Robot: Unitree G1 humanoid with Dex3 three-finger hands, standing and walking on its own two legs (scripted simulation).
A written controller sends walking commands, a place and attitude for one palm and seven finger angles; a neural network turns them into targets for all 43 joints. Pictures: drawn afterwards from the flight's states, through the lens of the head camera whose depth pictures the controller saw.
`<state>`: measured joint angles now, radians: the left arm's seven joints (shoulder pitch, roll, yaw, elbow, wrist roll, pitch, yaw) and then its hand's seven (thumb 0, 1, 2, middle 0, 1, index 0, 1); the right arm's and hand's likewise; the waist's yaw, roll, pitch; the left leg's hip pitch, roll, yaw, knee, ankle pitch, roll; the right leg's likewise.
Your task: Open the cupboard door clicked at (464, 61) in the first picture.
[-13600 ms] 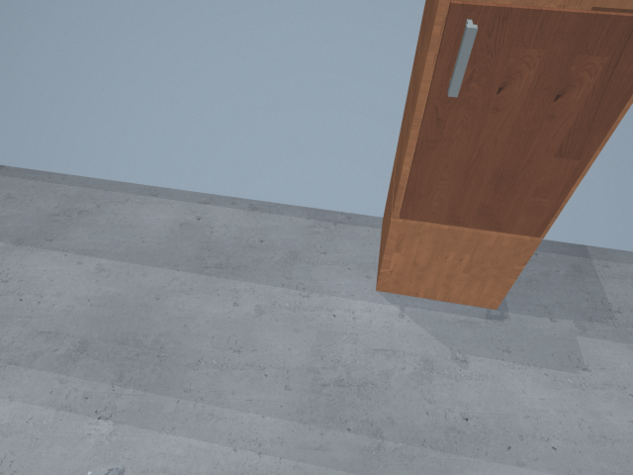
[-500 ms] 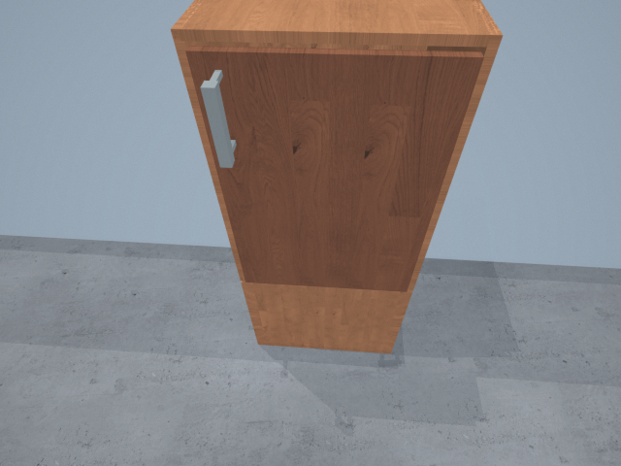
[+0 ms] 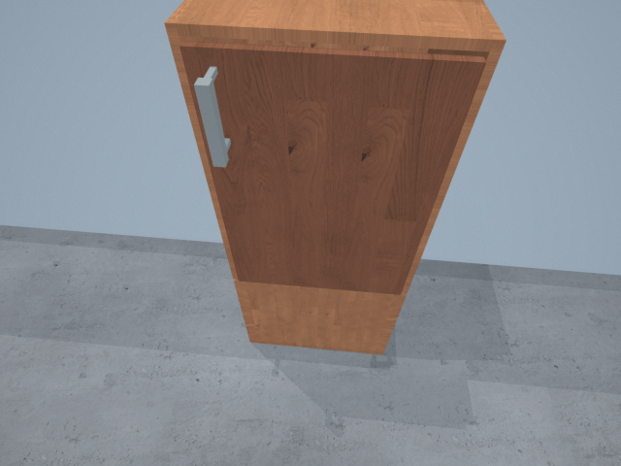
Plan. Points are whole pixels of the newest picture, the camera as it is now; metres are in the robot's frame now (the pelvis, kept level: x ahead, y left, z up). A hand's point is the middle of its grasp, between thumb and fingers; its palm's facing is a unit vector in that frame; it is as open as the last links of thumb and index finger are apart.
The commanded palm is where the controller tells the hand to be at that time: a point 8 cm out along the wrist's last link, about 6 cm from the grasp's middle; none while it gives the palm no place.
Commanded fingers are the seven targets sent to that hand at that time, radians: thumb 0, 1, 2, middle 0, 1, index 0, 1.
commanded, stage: look again from close up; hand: left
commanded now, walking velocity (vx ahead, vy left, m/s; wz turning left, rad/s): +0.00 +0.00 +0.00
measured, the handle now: (216, 118) +0.56 +0.18 +0.15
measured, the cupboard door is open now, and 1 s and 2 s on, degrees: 0 0 0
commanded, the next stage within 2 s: raise the hand with hooked fingers in 0.04 s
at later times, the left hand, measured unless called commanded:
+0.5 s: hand (148, 451) +0.14 +0.20 -0.02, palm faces -0.03 -1.00 -0.04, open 8.3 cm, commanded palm +0.12 +0.26 -0.01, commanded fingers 0.00 0.46 0.71 -0.23 -0.58 -0.23 -0.58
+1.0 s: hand (84, 397) +0.18 +0.26 +0.05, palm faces +0.01 -1.00 -0.06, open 11.2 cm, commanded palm +0.15 +0.31 +0.06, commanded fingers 0.00 -0.13 0.46 -0.27 -0.96 -0.27 -0.96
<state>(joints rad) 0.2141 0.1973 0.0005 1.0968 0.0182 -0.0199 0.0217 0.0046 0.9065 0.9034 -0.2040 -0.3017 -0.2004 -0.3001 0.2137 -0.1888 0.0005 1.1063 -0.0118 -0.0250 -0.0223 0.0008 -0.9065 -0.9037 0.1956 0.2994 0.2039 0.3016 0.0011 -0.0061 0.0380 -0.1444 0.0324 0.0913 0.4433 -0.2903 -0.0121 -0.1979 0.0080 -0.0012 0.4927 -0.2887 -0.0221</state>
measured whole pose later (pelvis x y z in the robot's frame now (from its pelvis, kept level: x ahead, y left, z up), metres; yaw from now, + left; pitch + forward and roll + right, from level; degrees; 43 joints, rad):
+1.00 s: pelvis -0.05 +0.02 -0.03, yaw +4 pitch +4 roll -2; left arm 0.21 0.34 0.30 0.09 -0.34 -0.21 -0.42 0.01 0.10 0.56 -0.26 -0.82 -0.26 -0.82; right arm 0.32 -0.25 0.06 0.59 0.05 -0.29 -0.07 0.01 -0.90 -0.90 0.20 0.30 0.21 0.30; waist -0.01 0.03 -0.06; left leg -0.51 0.02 0.02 0.83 -0.39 0.02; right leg -0.48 -0.02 -0.07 0.77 -0.36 0.00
